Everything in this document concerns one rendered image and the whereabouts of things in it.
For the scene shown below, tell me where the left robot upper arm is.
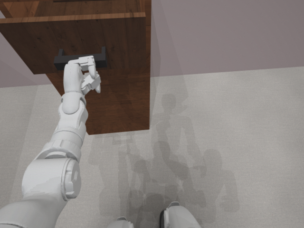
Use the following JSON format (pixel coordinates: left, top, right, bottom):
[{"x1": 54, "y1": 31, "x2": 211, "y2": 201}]
[{"x1": 0, "y1": 158, "x2": 81, "y2": 228}]

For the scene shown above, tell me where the handle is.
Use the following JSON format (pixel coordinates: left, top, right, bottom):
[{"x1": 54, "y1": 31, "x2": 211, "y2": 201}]
[{"x1": 53, "y1": 47, "x2": 107, "y2": 70}]

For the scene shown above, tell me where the right robot thigh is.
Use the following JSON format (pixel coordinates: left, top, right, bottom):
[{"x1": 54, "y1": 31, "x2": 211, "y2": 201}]
[{"x1": 164, "y1": 206, "x2": 201, "y2": 228}]

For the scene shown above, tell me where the cabinet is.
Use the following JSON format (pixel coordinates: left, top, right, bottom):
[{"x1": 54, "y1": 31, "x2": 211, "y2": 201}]
[{"x1": 0, "y1": 0, "x2": 152, "y2": 135}]

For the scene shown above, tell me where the drawer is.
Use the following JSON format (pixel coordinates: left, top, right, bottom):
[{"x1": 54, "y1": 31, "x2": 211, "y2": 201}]
[{"x1": 0, "y1": 0, "x2": 146, "y2": 75}]

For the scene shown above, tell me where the left robot hand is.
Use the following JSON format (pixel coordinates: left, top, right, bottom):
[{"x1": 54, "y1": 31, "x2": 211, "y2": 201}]
[{"x1": 63, "y1": 56, "x2": 101, "y2": 97}]

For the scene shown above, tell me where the robot left shin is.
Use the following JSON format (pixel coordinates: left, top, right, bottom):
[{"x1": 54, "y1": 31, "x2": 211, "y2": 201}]
[{"x1": 117, "y1": 217, "x2": 127, "y2": 221}]

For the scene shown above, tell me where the left robot forearm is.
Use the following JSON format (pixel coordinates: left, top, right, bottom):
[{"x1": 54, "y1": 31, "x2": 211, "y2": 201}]
[{"x1": 21, "y1": 92, "x2": 88, "y2": 196}]

